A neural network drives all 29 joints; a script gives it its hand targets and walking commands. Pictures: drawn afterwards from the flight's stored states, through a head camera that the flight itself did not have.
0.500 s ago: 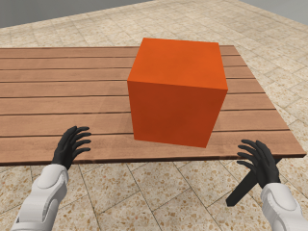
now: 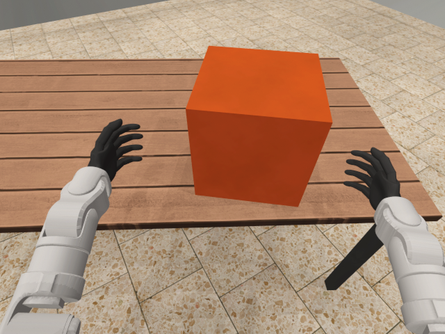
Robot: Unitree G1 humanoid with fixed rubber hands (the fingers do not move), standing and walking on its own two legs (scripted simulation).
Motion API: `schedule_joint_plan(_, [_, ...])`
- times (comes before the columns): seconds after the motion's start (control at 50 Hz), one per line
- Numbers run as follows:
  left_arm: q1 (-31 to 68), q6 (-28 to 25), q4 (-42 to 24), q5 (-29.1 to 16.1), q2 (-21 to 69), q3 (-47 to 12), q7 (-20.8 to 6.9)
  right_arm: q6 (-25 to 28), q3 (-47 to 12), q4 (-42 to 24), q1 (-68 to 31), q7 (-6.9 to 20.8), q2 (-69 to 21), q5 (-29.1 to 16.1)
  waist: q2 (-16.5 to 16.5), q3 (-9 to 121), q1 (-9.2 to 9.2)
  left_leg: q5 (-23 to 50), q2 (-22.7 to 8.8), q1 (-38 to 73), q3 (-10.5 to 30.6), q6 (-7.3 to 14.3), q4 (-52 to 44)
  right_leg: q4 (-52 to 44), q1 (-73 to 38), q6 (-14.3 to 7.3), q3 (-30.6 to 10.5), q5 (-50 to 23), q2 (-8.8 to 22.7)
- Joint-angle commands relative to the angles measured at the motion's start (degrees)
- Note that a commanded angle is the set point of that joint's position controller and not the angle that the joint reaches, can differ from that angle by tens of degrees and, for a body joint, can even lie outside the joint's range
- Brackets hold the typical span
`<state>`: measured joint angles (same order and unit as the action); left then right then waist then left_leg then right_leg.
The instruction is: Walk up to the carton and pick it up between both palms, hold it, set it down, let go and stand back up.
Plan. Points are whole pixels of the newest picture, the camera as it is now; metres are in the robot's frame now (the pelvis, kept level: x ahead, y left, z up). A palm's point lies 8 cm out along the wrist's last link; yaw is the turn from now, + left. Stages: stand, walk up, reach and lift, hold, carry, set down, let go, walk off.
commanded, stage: reach and lift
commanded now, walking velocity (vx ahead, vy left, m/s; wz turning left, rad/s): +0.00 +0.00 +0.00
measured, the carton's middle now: (253, 127) +0.56 -0.07 +0.04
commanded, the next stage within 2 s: none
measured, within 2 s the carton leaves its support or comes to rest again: neither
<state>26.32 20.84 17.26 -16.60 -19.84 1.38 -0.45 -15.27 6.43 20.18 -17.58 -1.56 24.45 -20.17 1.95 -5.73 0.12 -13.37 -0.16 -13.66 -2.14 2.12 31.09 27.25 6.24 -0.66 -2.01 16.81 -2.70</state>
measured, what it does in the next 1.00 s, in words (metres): stands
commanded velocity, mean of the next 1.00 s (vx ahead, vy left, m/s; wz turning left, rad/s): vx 0.00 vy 0.00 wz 0.00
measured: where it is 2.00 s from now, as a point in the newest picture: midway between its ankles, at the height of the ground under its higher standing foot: outside the picture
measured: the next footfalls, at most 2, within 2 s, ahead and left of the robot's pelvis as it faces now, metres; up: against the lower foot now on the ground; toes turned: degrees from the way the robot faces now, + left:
none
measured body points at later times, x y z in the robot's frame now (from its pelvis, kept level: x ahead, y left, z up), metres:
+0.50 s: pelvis +0.00 +0.00 +0.00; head +0.04 +0.00 +0.45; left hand +0.45 +0.18 +0.16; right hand +0.41 -0.29 +0.13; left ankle +0.04 +0.09 -0.74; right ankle -0.02 -0.12 -0.73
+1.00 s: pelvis +0.01 +0.00 +0.00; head +0.08 +0.00 +0.44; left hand +0.51 +0.16 +0.19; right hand +0.47 -0.29 +0.15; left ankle +0.04 +0.09 -0.74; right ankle -0.02 -0.12 -0.73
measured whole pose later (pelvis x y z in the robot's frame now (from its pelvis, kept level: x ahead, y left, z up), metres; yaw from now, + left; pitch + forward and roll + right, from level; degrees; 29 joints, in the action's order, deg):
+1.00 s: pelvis +0.01 +0.00 +0.00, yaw -1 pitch +15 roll -2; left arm 66.3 21.8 51.2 -18.4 -20.5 -6.7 1.5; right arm -14.7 6.4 56.5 -57.0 -1.4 29.4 -20.1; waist 2.0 7.7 0.1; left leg -11.1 -0.9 -35.2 -2.1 2.1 31.1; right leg 27.2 27.9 -0.4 -2.0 14.3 -3.4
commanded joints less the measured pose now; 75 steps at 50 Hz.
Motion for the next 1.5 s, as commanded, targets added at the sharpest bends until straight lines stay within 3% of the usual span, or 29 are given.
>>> schedule_joint_plan(0.0, [32.03,-1.23,-0.51,-3.71,-14.83,0.66,0.9,2.5,7.18,-8.5,-34.95,1.39,15.0,-0.25,-6.69,33.09,5.78,10.27,-2.67,13.23,5.28,-1.16,-10.18,-7.56,11.02,1.57,0.88,-23.01,1.2])
schedule_joint_plan(0.04, [35.27,-1.21,-1.12,-3.74,-16.18,1.92,1.49,2.97,6.39,-9.65,-38.26,1.25,15.4,-0.99,-6.49,39.31,4.55,14.4,-2.41,14.43,4.84,-1.33,-8.61,-7.01,10.62,1.63,0.64,-26.27,0.8])
schedule_joint_plan(0.08, [36.47,-0.78,-0.49,-3.78,-16.39,1.84,1.55,2.7,6.67,-7.18,-39.16,1.18,16.65,-0.69,-6.8,40.93,5.64,16.51,-2.32,15.14,4.97,-1.56,-8.06,-6.73,10.71,1.97,0.81,-28.96,0.47])
schedule_joint_plan(0.1, [37.59,-0.47,0.65,-3.16,-16.67,2.29,1.93,2.84,7.17,-5.78,-40.51,1.42,17.21,-1.25,-6.08,41.24,5.0,16.77,-2.78,15.72,5.18,-1.84,-7.51,-6.97,12.65,1.79,1.14,-27.43,0.2])
schedule_joint_plan(0.16, [39.74,0.59,-0.04,-3.42,-15.74,0.8,2.28,2.36,7.81,-2.77,-41.59,1.86,18.7,-1.33,-6.16,43.84,6.6,18.02,-3.48,17.19,6.16,-2.24,-7.02,-6.94,13.53,1.36,1.64,-27.62,-0.01])
schedule_joint_plan(0.18, [40.0,1.0,1.75,-3.02,-15.98,1.46,2.11,2.15,6.66,-2.06,-42.78,1.72,18.02,-1.56,-6.07,44.59,5.85,18.88,-3.13,16.82,5.86,-2.19,-6.74,-7.12,13.16,1.43,1.11,-28.93,0.11])
schedule_joint_plan(0.24, [44.69,1.87,7.2,-2.78,-17.27,1.46,2.05,1.57,7.3,1.93,-48.16,1.58,19.31,-0.99,-7.21,44.14,6.02,16.23,-2.93,14.48,5.5,-1.79,-6.98,-6.74,14.41,1.79,1.09,-28.0,0.3])
schedule_joint_plan(0.34, [50.44,0.78,5.84,-3.85,-17.64,0.46,2.52,2.48,7.75,2.09,-52.19,1.66,19.85,-1.09,-7.39,51.96,6.69,20.35,-3.02,16.08,5.42,-2.31,-4.65,-5.72,15.84,1.79,1.53,-32.46,-0.26])
schedule_joint_plan(0.36, [50.97,0.73,7.53,-3.67,-17.49,0.15,2.39,2.48,6.96,4.62,-52.92,1.74,19.49,-1.07,-6.38,51.43,6.6,20.91,-2.86,16.24,5.34,-2.36,-4.44,-5.63,16.26,1.88,1.64,-33.24,-0.05])
schedule_joint_plan(0.38, [51.12,0.96,8.23,-3.83,-17.83,0.32,2.32,2.12,6.55,4.79,-53.69,1.75,19.51,-1.57,-7.65,52.26,6.36,20.94,-2.86,15.28,5.39,-2.05,-4.37,-5.62,15.65,1.83,1.49,-34.72,0.01])
schedule_joint_plan(0.4, [55.09,0.93,11.15,-3.56,-18.68,0.55,2.1,1.45,6.41,8.48,-56.73,1.72,19.76,-1.23,-6.81,50.05,6.49,17.68,-2.69,14.24,5.19,-2.05,-5.07,-5.95,17.05,1.99,1.37,-31.67,0.38])
schedule_joint_plan(0.52, [58.28,0.27,14.0,-4.0,-17.86,-0.73,2.44,2.25,6.25,9.43,-62.01,1.51,20.35,-1.17,-7.51,55.97,7.01,20.52,-2.68,14.26,5.2,-2.23,-3.78,-4.41,16.17,2.12,1.95,-37.04,-0.07])
schedule_joint_plan(0.62, [63.72,-0.08,17.6,-3.95,-18.09,-1.53,2.98,2.44,6.44,14.85,-66.46,1.59,20.67,-0.38,-6.2,58.41,7.38,21.13,-3.0,15.14,5.64,-2.71,-3.09,-4.42,19.05,2.11,2.53,-37.34,-0.17])
schedule_joint_plan(0.68, [67.07,-1.03,18.47,-3.77,-18.54,-1.38,3.12,2.97,5.58,15.4,-69.63,1.49,20.27,-0.16,-6.9,61.85,7.28,22.8,-2.57,14.54,5.46,-2.48,-2.18,-3.52,17.81,2.5,2.43,-41.85,-0.01])
schedule_joint_plan(0.74, [67.83,-1.18,24.34,-4.22,-18.85,-2.16,2.91,3.32,6.49,17.19,-72.68,1.25,21.01,0.59,-8.21,63.18,7.74,22.44,-2.53,13.42,5.63,-2.46,-2.02,-3.13,17.88,2.91,2.52,-43.59,-0.11])
schedule_joint_plan(0.82, [73.1,-2.43,26.31,-4.49,-18.32,-3.54,3.27,3.36,6.18,22.06,-76.79,1.36,20.52,0.79,-6.13,63.37,8.32,22.08,-2.68,13.48,5.91,-2.64,-1.39,-2.9,20.53,2.8,2.76,-42.6,0.19])
schedule_joint_plan(0.86, [73.38,-2.63,26.66,-4.97,-17.27,-4.69,3.28,3.7,6.18,23.39,-76.92,1.47,20.82,0.99,-5.96,64.58,8.82,24.88,-3.17,15.87,6.36,-3.06,-0.89,-3.0,21.84,2.43,3.41,-42.51,-0.2])
schedule_joint_plan(0.9, [74.93,-3.44,29.77,-5.36,-17.74,-4.93,3.3,3.52,4.78,25.56,-78.67,1.65,20.0,0.5,-6.57,64.0,8.1,23.07,-2.81,13.83,5.96,-2.69,-0.83,-3.01,22.02,2.67,2.98,-42.61,0.22])
schedule_joint_plan(0.94, [78.67,-4.08,31.09,-6.34,-17.5,-6.62,3.32,3.91,5.29,26.27,-82.33,1.77,20.52,0.65,-6.41,65.65,8.98,22.79,-3.0,13.68,6.2,-2.86,-0.68,-2.88,22.99,2.73,3.34,-41.33,0.19])
schedule_joint_plan(1.04, [79.79,-4.47,33.22,-6.25,-17.91,-6.67,4.1,4.31,5.08,30.02,-83.39,2.17,21.39,0.23,-5.25,69.93,8.4,29.59,-3.55,17.56,6.74,-3.56,1.77,-3.04,26.69,2.54,3.81,-43.45,-0.3])
schedule_joint_plan(1.14, [84.28,-4.78,37.02,-7.11,-18.22,-7.86,4.07,4.18,4.92,30.22,-88.37,2.17,21.54,0.28,-6.61,72.27,8.62,26.14,-3.19,14.3,6.57,-2.91,1.32,-1.93,25.4,3.34,3.51,-45.13,0.13])
schedule_joint_plan(1.16, [85.77,-5.1,36.35,-7.62,-18.37,-8.57,4.07,4.43,6.21,30.72,-88.83,2.16,21.62,0.76,-5.87,73.9,9.66,26.71,-3.17,14.57,6.73,-3.09,1.63,-2.15,26.17,3.1,3.76,-44.47,0.07])
schedule_joint_plan(1.22, [85.46,-5.19,35.77,-7.35,-17.87,-8.48,4.44,4.69,5.48,31.2,-88.07,2.22,21.4,0.47,-5.34,76.62,9.17,31.66,-3.19,16.4,6.95,-3.64,3.05,-1.34,26.41,3.06,4.02,-48.85,-0.13])
schedule_joint_plan(1.28, [85.83,-5.44,37.34,-7.1,-18.85,-7.56,4.53,4.78,5.34,31.18,-89.02,2.26,20.95,0.35,-5.76,78.07,8.49,30.97,-2.93,15.22,6.47,-3.24,3.01,-1.28,25.26,3.28,3.67,-50.46,0.29])
schedule_joint_plan(1.34, [82.54,-5.57,37.8,-6.91,-17.47,-7.85,4.03,5.33,5.62,30.51,-87.01,2.1,20.41,0.71,-6.96,78.14,9.38,32.32,-2.71,15.12,6.37,-3.15,3.0,-0.54,22.98,3.57,3.84,-53.93,0.36])
schedule_joint_plan(1.36, [82.88,-6.19,37.35,-6.7,-17.14,-7.24,3.9,5.69,6.01,31.47,-86.26,2.0,19.96,1.12,-5.91,78.79,9.53,33.56,-2.6,15.66,6.54,-3.47,3.5,-0.11,23.61,3.87,3.68,-54.27,0.62])
schedule_joint_plan(1.42, [80.43,-6.35,39.89,-5.89,-15.24,-7.19,3.63,6.31,5.73,34.61,-84.66,2.45,19.01,2.05,-4.39,75.5,8.62,38.36,-3.67,22.23,8.0,-3.43,4.43,-1.73,32.86,3.56,4.53,-49.03,0.62])
schedule_joint_plan(1.48, [78.75,-8.12,38.92,-5.68,-13.83,-8.18,3.53,8.01,7.14,34.93,-82.9,2.47,18.76,3.25,-3.99,77.33,9.91,40.08,-3.86,23.11,7.91,-4.17,4.94,-1.82,33.54,3.44,5.13,-49.19,0.46])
